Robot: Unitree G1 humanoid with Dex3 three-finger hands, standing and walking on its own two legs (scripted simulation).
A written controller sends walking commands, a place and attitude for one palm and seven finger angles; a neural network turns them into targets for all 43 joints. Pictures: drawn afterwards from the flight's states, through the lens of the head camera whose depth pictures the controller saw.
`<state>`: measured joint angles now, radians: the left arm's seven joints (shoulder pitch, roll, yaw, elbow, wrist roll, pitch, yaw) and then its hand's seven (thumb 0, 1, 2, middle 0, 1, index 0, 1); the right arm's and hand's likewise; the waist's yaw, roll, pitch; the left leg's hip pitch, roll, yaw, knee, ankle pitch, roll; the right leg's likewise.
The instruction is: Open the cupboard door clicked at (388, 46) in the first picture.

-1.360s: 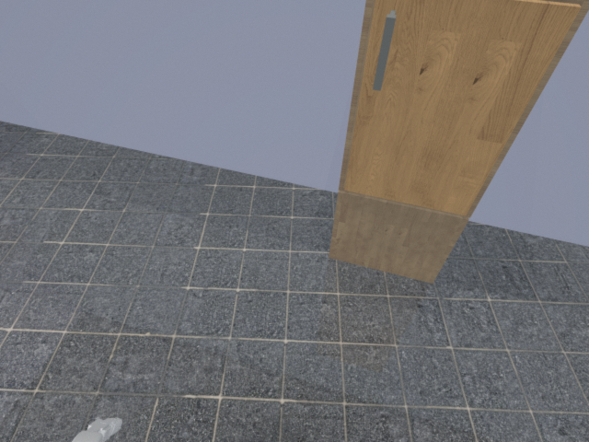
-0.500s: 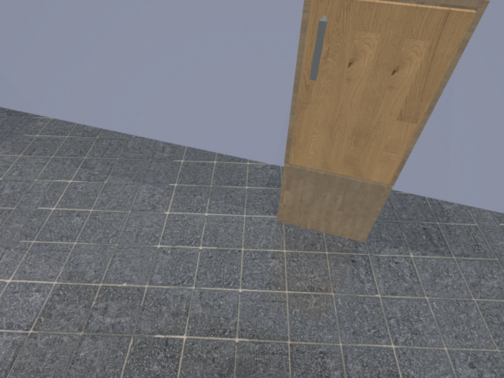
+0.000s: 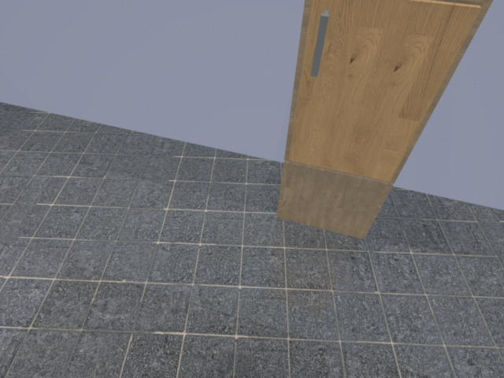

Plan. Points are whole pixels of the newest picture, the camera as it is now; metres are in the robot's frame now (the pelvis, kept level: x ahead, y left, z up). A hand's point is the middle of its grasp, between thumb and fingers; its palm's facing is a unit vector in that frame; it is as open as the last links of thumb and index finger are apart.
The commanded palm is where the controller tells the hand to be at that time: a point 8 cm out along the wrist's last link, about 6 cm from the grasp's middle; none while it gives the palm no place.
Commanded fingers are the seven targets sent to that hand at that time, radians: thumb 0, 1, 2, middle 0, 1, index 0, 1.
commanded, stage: look at it before walking up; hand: left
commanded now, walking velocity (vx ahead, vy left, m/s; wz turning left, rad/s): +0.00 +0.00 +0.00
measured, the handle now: (320, 44) +0.92 -0.14 +0.12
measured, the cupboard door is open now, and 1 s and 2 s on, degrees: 0 0 0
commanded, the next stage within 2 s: turn to face it in 0.08 s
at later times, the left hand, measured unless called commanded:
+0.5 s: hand out of the picture +0.07 +0.22 -0.17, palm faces -0.09 -0.95 -0.30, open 7.4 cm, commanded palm none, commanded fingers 0.00 0.90 0.90 -0.20 -0.30 -0.20 -0.30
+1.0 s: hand out of the picture +0.07 +0.20 -0.18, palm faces -0.20 -0.96 -0.21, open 7.4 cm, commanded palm none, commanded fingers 0.00 0.90 0.90 -0.20 -0.30 -0.20 -0.30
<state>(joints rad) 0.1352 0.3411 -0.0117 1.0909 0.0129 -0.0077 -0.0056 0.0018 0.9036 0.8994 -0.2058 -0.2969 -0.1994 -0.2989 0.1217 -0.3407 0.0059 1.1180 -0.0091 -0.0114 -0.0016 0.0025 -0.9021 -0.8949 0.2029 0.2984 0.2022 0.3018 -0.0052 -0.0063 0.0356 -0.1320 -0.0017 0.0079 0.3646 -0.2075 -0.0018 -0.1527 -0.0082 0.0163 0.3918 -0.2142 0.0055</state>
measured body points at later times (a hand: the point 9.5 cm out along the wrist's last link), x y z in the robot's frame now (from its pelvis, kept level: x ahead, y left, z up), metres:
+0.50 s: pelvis +0.00 +0.00 -0.01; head +0.01 +0.00 +0.44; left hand +0.08 +0.27 -0.15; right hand +0.06 -0.28 -0.15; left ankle -0.01 +0.12 -0.75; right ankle +0.00 -0.12 -0.75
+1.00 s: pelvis -0.03 +0.02 -0.01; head -0.01 +0.03 +0.44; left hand +0.08 +0.25 -0.16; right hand -0.06 -0.22 -0.16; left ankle -0.01 +0.12 -0.75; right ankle -0.07 -0.10 -0.70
